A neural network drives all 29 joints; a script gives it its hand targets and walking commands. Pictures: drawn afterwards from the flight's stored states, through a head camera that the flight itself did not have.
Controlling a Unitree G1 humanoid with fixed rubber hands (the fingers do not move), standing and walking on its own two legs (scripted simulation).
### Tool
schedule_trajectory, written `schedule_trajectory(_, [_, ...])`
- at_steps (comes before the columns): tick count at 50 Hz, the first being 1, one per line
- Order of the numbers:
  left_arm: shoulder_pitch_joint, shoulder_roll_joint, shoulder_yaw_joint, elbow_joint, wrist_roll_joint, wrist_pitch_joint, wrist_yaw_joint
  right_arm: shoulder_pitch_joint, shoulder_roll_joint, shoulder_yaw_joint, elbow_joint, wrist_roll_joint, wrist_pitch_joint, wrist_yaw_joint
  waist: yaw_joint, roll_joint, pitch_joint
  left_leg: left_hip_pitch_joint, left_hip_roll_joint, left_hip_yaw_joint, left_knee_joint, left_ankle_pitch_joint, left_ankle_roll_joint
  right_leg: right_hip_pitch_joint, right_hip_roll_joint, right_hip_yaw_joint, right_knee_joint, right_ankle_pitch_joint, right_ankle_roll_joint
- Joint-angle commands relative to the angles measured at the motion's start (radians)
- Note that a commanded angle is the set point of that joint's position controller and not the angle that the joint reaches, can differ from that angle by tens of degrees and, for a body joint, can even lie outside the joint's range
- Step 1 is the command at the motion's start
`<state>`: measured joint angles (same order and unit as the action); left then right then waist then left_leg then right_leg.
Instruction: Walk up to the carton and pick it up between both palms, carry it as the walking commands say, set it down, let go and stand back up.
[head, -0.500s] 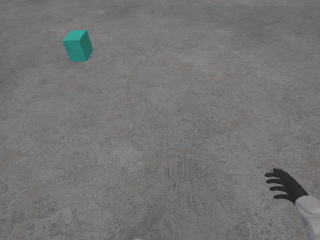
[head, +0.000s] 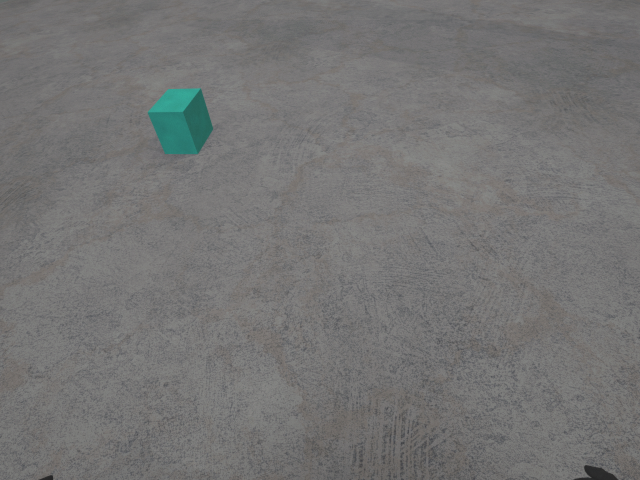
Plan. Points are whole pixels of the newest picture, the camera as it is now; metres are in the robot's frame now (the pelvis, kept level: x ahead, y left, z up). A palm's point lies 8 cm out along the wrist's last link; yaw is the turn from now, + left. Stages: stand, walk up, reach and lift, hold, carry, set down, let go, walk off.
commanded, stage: walk up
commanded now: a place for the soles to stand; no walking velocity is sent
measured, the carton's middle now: (182, 121) +2.23 +0.84 -0.62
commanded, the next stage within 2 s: none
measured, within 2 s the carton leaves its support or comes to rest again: neither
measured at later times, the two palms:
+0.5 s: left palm (50, 364) +0.34 +0.45 -0.07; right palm (448, 257) +0.49 -0.22 -0.05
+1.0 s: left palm (60, 253) +0.55 +0.50 -0.02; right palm (375, 148) +0.86 -0.14 -0.05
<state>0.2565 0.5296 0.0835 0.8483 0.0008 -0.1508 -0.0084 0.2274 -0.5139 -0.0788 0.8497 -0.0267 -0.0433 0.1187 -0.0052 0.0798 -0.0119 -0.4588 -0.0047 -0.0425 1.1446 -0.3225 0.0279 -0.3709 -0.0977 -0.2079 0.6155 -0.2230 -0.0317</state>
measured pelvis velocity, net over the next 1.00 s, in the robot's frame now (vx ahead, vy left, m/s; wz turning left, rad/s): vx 0.61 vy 0.14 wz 0.19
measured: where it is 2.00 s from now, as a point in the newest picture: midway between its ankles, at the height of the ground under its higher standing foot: (243, 270)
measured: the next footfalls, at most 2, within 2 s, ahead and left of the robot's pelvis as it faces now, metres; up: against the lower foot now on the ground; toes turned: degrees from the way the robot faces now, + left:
left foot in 0.34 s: +0.37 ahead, +0.20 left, +0.00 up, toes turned +8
right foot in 0.74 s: +0.66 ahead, +0.02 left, +0.00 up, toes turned -1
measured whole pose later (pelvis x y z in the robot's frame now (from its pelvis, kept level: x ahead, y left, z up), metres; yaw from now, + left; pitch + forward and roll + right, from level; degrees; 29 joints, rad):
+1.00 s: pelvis +0.61 +0.14 +0.02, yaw +11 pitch -1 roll +0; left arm 0.38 0.51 0.08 0.87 0.00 -0.14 -0.02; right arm 0.08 -0.51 -0.08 0.78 -0.01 -0.04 0.14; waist 0.08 0.07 0.04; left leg -0.60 0.09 -0.01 0.78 -0.12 -0.02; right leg -0.12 -0.09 -0.19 0.40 -0.24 0.01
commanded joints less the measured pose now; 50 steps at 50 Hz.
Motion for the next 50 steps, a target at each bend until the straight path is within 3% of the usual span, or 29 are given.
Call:
schedule_trajectory(1, [0.011, 0.261, 0.060, -0.028, -0.008, -0.021, 0.003, -0.111, -0.173, -0.041, -0.088, 0.011, 0.003, 0.029, 0.018, -0.201, 0.064, -0.214, 0.137, -0.048, -0.148, 0.140, -0.068, 0.123, -0.259, 0.268, -0.477, -0.307, -0.117])
schedule_trajectory(3, [0.000, 0.270, 0.067, -0.018, 0.003, -0.024, 0.003, -0.177, -0.159, -0.038, -0.093, 0.009, 0.005, 0.048, 0.017, -0.206, 0.072, -0.177, 0.123, -0.004, -0.241, 0.213, -0.088, 0.088, -0.236, 0.184, -0.508, -0.312, -0.110])
schedule_trajectory(6, [0.016, 0.256, 0.064, 0.006, 0.003, -0.021, -0.004, -0.280, -0.117, -0.024, -0.109, 0.018, 0.005, 0.066, 0.027, -0.172, 0.081, -0.108, 0.095, 0.087, -0.409, 0.313, -0.083, 0.095, -0.177, 0.052, -0.520, -0.171, -0.088])
schedule_trajectory(9, [0.074, 0.289, 0.073, 0.027, -0.001, -0.007, -0.009, -0.346, -0.111, -0.025, -0.118, 0.020, 0.011, 0.065, 0.057, -0.182, 0.055, -0.085, 0.087, 0.110, -0.498, 0.308, -0.064, 0.234, -0.198, 0.030, -0.479, -0.102, -0.114])
schedule_trajectory(13, [0.102, 0.279, 0.061, 0.027, -0.008, 0.015, -0.010, -0.401, -0.111, -0.034, -0.129, 0.015, 0.015, 0.057, 0.071, -0.179, 0.060, -0.053, 0.058, 0.116, -0.619, 0.191, -0.010, 0.382, -0.217, -0.010, -0.372, 0.142, -0.108])
schedule_trajectory(14, [0.091, 0.265, 0.053, 0.019, -0.007, 0.024, -0.007, -0.345, -0.127, -0.043, -0.116, 0.011, 0.015, 0.051, 0.039, -0.135, 0.028, 0.059, 0.024, 0.136, -0.643, 0.109, 0.019, 0.373, -0.195, -0.036, -0.256, 0.265, -0.103])
schedule_trajectory(15, [0.103, 0.258, 0.045, 0.011, -0.012, 0.027, -0.005, -0.214, -0.153, -0.057, -0.085, 0.014, 0.016, 0.036, -0.017, -0.116, -0.072, 0.268, -0.040, 0.171, -0.655, 0.044, 0.050, 0.315, -0.163, -0.060, -0.076, 0.392, -0.095])
schedule_trajectory(16, [0.123, 0.205, 0.028, -0.003, -0.016, 0.031, 0.002, -0.045, -0.205, -0.083, -0.049, 0.002, 0.011, 0.013, -0.107, -0.011, -0.165, 0.547, 0.006, 0.058, -0.682, -0.028, 0.116, 0.111, -0.120, -0.067, 0.240, 0.326, -0.072])
schedule_trajectory(17, [0.132, 0.111, -0.008, -0.046, -0.013, 0.020, 0.005, 0.094, -0.323, -0.116, -0.033, -0.004, 0.006, -0.015, -0.151, 0.247, -0.235, 0.771, 0.273, -0.340, -0.716, -0.090, 0.190, -0.201, -0.023, -0.018, 0.537, -0.123, -0.043])
schedule_trajectory(18, [0.081, 0.145, 0.000, -0.085, -0.021, 0.017, 0.005, 0.052, -0.363, -0.111, -0.089, 0.009, 0.002, -0.026, -0.128, 0.190, -0.206, 0.844, 0.362, -0.663, -0.869, -0.150, 0.243, -0.459, 0.071, 0.118, 0.647, -0.266, -0.028])
schedule_trajectory(19, [0.005, 0.203, -0.003, -0.098, -0.020, 0.014, 0.006, 0.009, -0.333, -0.108, -0.084, 0.035, 0.000, -0.028, -0.110, 0.037, -0.152, 0.744, 0.360, -0.553, -0.838, -0.030, 0.238, -0.448, -0.023, 0.199, 0.659, -0.183, -0.027])
schedule_trajectory(20, [0.021, 0.215, -0.005, -0.059, -0.027, 0.014, 0.002, -0.037, -0.289, -0.099, -0.079, 0.047, -0.005, -0.037, -0.079, -0.031, -0.102, 0.654, 0.309, -0.382, -0.786, 0.178, 0.181, -0.398, -0.067, 0.229, 0.598, -0.092, -0.027])
schedule_trajectory(22, [0.059, 0.209, 0.007, -0.038, -0.038, 0.020, -0.009, -0.059, -0.214, -0.074, -0.092, 0.040, -0.012, -0.047, -0.028, 0.004, -0.049, 0.506, 0.202, -0.186, -0.786, 0.407, 0.155, -0.283, -0.078, 0.209, 0.471, -0.045, 0.002])
schedule_trajectory(23, [0.083, 0.204, 0.011, -0.028, -0.034, 0.029, -0.013, -0.065, -0.188, -0.070, -0.100, 0.035, -0.018, -0.047, -0.010, 0.006, -0.053, 0.461, 0.175, -0.131, -0.796, 0.417, 0.150, -0.230, -0.086, 0.216, 0.428, -0.015, 0.011])
schedule_trajectory(26, [0.013, 0.159, 0.001, -0.058, -0.021, 0.038, -0.023, -0.091, -0.174, -0.064, -0.119, 0.020, -0.019, -0.029, -0.012, 0.086, 0.067, 0.272, 0.169, -0.087, -0.891, 0.185, 0.232, -0.196, -0.069, 0.144, 0.192, -0.097, 0.042])
schedule_trajectory(28, [-0.048, 0.154, 0.013, -0.051, -0.007, 0.033, -0.035, -0.075, -0.177, -0.064, -0.133, 0.009, -0.024, -0.014, -0.024, 0.060, 0.090, 0.172, 0.171, -0.091, -0.937, 0.035, 0.222, -0.104, -0.041, 0.123, 0.061, 0.021, 0.037])
schedule_trajectory(31, [-0.041, 0.142, 0.037, -0.014, -0.002, 0.031, -0.048, -0.070, -0.179, -0.060, -0.143, 0.010, -0.030, -0.009, -0.006, 0.025, 0.075, 0.070, 0.171, -0.081, -0.928, -0.084, 0.183, 0.062, 0.001, 0.093, 0.026, 0.204, 0.023])
schedule_trajectory(32, [-0.029, 0.142, 0.040, -0.008, -0.005, 0.035, -0.049, -0.064, -0.174, -0.060, -0.146, 0.013, -0.031, -0.011, 0.001, 0.011, 0.061, 0.050, 0.171, -0.071, -0.911, -0.071, 0.172, 0.118, 0.007, 0.092, 0.024, 0.228, 0.019])
schedule_trajectory(34, [0.066, 0.153, 0.057, 0.024, -0.009, 0.036, -0.045, -0.072, -0.180, -0.054, -0.142, 0.012, -0.035, -0.020, 0.086, -0.059, 0.004, -0.016, 0.143, -0.008, -0.694, 0.214, 0.130, 0.346, 0.018, 0.103, 0.007, 0.159, -0.013])
schedule_trajectory(35, [0.221, 0.194, 0.076, 0.049, -0.007, 0.028, -0.031, -0.046, -0.152, -0.040, -0.137, 0.019, -0.037, -0.022, 0.168, -0.183, -0.094, -0.069, 0.080, 0.073, -0.391, 0.318, 0.092, 0.552, 0.003, 0.139, -0.072, 0.002, -0.063])
schedule_trajectory(36, [0.355, 0.297, 0.104, 0.055, 0.001, 0.019, -0.015, 0.022, -0.092, -0.024, -0.149, 0.018, -0.045, -0.029, 0.207, -0.391, -0.213, -0.229, -0.031, 0.087, -0.020, 0.019, 0.027, 0.725, -0.292, 0.558, -0.204, -0.248, -0.149])
schedule_trajectory(37, [0.323, 0.329, 0.093, 0.022, 0.000, 0.018, -0.005, 0.020, -0.150, -0.034, -0.137, 0.018, -0.047, -0.049, 0.162, -0.291, -0.162, -0.317, -0.060, -0.076, 0.106, -0.170, 0.038, 0.687, -0.401, 0.834, -0.332, -0.315, -0.182])
schedule_trajectory(38, [0.226, 0.277, 0.077, -0.015, -0.015, 0.017, 0.006, 0.012, -0.187, -0.037, -0.127, 0.019, -0.041, -0.055, 0.136, -0.112, -0.128, -0.318, -0.009, -0.126, 0.130, -0.074, 0.027, 0.634, -0.387, 0.757, -0.322, -0.245, -0.204])
schedule_trajectory(40, [0.122, 0.219, 0.056, -0.047, -0.014, 0.013, 0.013, -0.028, -0.168, -0.030, -0.116, 0.020, -0.037, -0.049, 0.086, -0.115, -0.029, -0.339, 0.053, -0.092, 0.102, -0.022, 0.011, 0.471, -0.328, 0.543, -0.300, 0.030, -0.211])
schedule_trajectory(41, [0.089, 0.209, 0.054, -0.048, -0.016, 0.009, 0.010, -0.022, -0.155, -0.030, -0.110, 0.020, -0.029, -0.038, 0.046, -0.127, 0.012, -0.276, 0.081, -0.109, 0.034, 0.024, -0.016, 0.336, -0.298, 0.446, -0.329, 0.082, -0.191])
schedule_trajectory(43, [0.049, 0.206, 0.044, -0.052, -0.016, -0.001, 0.002, -0.050, -0.152, -0.037, -0.111, 0.021, -0.011, -0.015, 0.025, -0.181, 0.072, -0.167, 0.092, -0.073, -0.119, 0.088, -0.041, 0.161, -0.228, 0.287, -0.390, 0.091, -0.147])
schedule_trajectory(46, [0.025, 0.223, 0.054, -0.047, 0.001, -0.012, -0.001, -0.140, -0.114, -0.027, -0.125, 0.017, -0.004, 0.018, 0.027, -0.240, 0.077, -0.066, 0.089, 0.059, -0.337, 0.210, -0.066, 0.078, -0.137, 0.135, -0.447, 0.013, -0.126])
schedule_trajectory(47, [0.020, 0.225, 0.057, -0.041, 0.004, -0.013, -0.003, -0.174, -0.104, -0.024, -0.127, 0.016, -0.002, 0.029, 0.021, -0.227, 0.070, -0.030, 0.086, 0.086, -0.399, 0.259, -0.062, 0.050, -0.119, 0.104, -0.463, -0.035, -0.114])
schedule_trajectory(50, [0.094, 0.230, 0.062, -0.023, 0.000, -0.009, -0.006, -0.273, -0.089, -0.029, -0.139, 0.011, 0.001, 0.037, 0.059, -0.191, 0.073, -0.001, 0.084, 0.124, -0.498, 0.303, -0.053, 0.133, -0.148, 0.102, -0.433, 0.025, -0.112])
